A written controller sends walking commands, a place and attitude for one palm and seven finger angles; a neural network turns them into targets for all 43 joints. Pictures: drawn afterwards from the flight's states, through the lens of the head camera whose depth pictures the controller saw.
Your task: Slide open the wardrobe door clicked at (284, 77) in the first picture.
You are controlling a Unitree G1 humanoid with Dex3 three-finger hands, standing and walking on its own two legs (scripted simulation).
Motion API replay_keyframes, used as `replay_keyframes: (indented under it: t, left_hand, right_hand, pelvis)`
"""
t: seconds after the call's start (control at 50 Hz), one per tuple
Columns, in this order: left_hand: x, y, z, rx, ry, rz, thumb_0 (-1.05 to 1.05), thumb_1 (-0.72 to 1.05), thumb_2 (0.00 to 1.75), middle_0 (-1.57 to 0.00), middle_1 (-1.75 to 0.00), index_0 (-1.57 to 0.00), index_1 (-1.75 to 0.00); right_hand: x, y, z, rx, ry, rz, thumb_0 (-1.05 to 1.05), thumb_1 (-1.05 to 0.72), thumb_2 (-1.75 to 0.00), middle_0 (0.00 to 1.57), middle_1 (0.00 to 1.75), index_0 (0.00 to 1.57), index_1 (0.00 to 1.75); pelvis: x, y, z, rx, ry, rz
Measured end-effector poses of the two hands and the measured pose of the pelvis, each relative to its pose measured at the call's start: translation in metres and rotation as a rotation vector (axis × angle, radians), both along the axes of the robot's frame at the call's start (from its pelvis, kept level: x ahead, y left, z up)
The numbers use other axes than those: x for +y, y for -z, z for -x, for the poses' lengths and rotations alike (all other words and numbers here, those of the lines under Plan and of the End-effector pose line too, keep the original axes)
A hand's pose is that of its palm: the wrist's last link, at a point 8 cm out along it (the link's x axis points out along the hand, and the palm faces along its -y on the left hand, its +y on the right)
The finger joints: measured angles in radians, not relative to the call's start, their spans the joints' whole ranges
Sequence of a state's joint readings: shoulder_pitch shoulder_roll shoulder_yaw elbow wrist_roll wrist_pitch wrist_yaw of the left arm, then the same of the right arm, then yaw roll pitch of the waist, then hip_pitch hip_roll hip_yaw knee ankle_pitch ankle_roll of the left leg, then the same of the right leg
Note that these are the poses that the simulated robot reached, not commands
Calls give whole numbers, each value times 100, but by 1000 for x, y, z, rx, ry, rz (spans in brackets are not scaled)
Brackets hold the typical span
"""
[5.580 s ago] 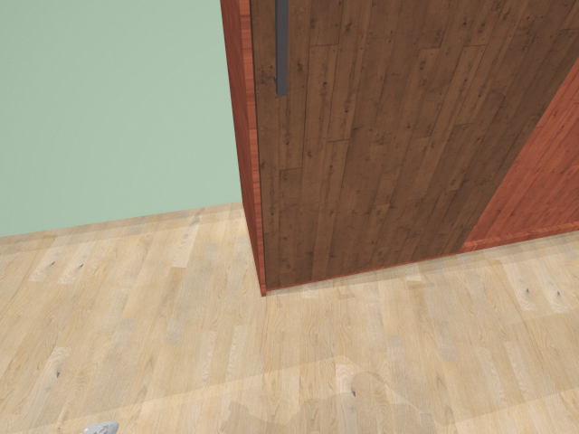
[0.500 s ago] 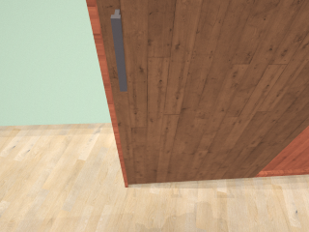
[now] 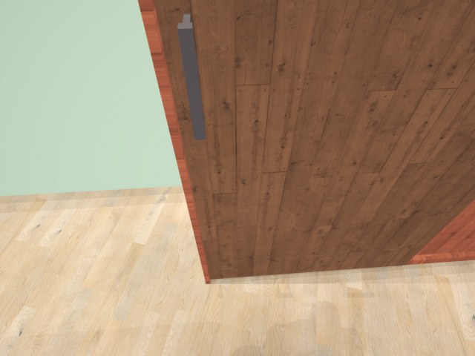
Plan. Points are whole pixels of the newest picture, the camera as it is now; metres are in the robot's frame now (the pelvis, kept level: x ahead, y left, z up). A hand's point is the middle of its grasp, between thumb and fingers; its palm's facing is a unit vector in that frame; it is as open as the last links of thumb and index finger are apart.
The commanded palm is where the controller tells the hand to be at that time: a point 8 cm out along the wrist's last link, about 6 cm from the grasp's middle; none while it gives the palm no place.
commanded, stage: look again from close up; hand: left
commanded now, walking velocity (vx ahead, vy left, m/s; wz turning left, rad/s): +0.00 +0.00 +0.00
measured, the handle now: (194, 82) +0.49 +0.10 +0.22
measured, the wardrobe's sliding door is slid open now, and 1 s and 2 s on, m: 0.00 0.00 0.00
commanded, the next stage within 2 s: raise the hand with hooked fingers in 0.66 s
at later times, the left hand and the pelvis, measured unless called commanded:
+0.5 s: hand out of the picture -0.01 +0.18 -0.17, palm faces +0.00 -0.98 -0.18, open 7.4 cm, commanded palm none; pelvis -0.01 +0.01 +0.00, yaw -1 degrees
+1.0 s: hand (132, 299) +0.20 +0.18 +0.02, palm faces +0.23 -0.96 -0.13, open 7.7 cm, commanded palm +0.11 +0.23 -0.02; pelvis -0.01 +0.00 -0.01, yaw +2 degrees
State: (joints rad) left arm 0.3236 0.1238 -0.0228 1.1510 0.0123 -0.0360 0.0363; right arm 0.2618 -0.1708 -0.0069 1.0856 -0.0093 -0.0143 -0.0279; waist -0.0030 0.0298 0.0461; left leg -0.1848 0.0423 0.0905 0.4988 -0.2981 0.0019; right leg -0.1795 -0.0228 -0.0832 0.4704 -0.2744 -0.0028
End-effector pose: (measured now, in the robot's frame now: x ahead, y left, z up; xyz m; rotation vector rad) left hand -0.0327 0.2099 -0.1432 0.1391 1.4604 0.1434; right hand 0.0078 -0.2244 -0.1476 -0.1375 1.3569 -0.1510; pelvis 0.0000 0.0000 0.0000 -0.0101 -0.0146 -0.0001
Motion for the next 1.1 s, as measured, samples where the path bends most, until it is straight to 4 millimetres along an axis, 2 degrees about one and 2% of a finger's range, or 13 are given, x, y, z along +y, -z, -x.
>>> replay_keyframes:
  t: [0.22, 0.4, 0.54, 0.78, 0.82, 0.86, 0.9, 0.96, 1.0, 1.04, 1.1]
  left_hand:
    - [20, 0, -21, -92, 30, -15, 0, 91, 89, -20, -30, -20, -30]
    - [24, -1, -21, -84, 30, -14, 0, 91, 89, -20, -30, -20, -30]
    - [16, 1, -13, -54, 23, 5, 0, 91, 89, -20, -30, -19, -30]
    - [3, 4, -9, -30, 16, 23, 0, 90, 89, -20, -30, -20, -30]
    - [16, -11, -28, -119, -39, -38, 4, 94, 89, -20, -30, -20, -30]
    - [35, -43, -65, -382, -64, -135, 6, 96, 89, -20, -31, -20, -30]
    - [41, -81, -107, -626, -76, -187, 6, 94, 88, -20, -32, -20, -32]
    - [30, -144, -169, -1017, -30, -178, 5, 89, 86, -20, -35, -20, -34]
    - [15, -176, -199, -1256, 5, -114, 4, 84, 85, -20, -37, -20, -36]
    - [-1, -189, -214, -1436, 29, -9, 3, 80, 83, -20, -39, -20, -39]
    - [-11, -176, -209, -1524, 58, 117, 1, 72, 81, -21, -43, -21, -43]
  right_hand:
    - [26, 4, 28, 12, 6, -37, 1, -93, -90, 20, 30, 20, 30]
    - [34, 2, 46, 59, 15, -49, 1, -92, -90, 20, 30, 20, 30]
    - [31, 0, 44, 70, 20, -41, 1, -91, -90, 20, 30, 20, 30]
    - [19, -2, 27, 51, 16, -17, 1, -92, -90, 20, 30, 20, 30]
    - [11, -7, 16, -40, 14, 15, 2, -93, -90, 21, 30, 20, 30]
    - [0, -13, -2, -183, 12, 45, 2, -93, -90, 21, 30, 20, 30]
    - [-10, -18, -26, -317, 9, 61, 3, -93, -90, 21, 30, 20, 30]
    - [-22, -30, -70, -522, -24, 87, 2, -93, -90, 20, 30, 20, 30]
    - [-28, -43, -99, -647, -49, 100, 2, -92, -90, 20, 30, 20, 30]
    - [-33, -57, -125, -744, -74, 107, 2, -92, -90, 20, 30, 20, 30]
    - [-38, -76, -156, -834, -127, 118, 2, -91, -90, 20, 30, 20, 30]
  pelvis:
    - [12, 1, 9, -15, 9, -18]
    - [14, 0, 12, -8, 12, -21]
    - [13, -1, 11, -6, 15, -21]
    - [8, -1, 6, 0, 17, -14]
    - [6, 0, 6, -1, 17, -16]
    - [5, 2, 4, 4, 5, -23]
    - [4, 4, 5, 3, -15, -23]
    - [4, 8, 8, 15, -32, -18]
    - [1, 13, 11, 39, -31, -19]
    - [-4, 19, 14, 70, -19, -24]
    - [-13, 29, 17, 96, -8, -30]
